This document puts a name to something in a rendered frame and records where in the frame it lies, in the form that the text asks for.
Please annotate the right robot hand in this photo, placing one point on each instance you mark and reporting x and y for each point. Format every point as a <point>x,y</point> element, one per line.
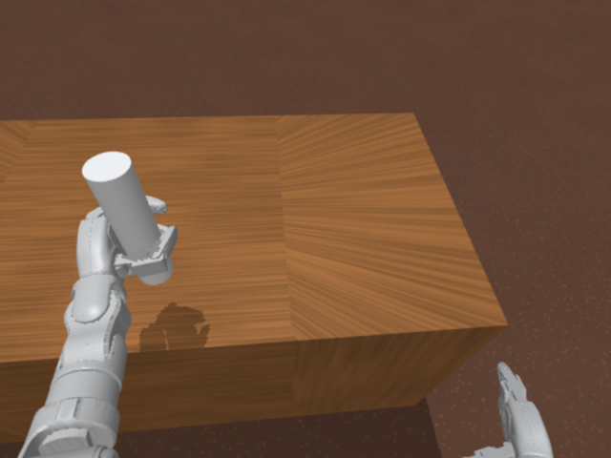
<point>521,423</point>

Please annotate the left robot hand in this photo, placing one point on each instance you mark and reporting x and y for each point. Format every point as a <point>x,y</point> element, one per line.
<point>98,250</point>

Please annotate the can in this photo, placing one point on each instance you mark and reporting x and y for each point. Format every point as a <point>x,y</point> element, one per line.
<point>114,182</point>

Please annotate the left robot arm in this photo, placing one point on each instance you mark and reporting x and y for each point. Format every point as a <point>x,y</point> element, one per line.
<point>80,417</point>

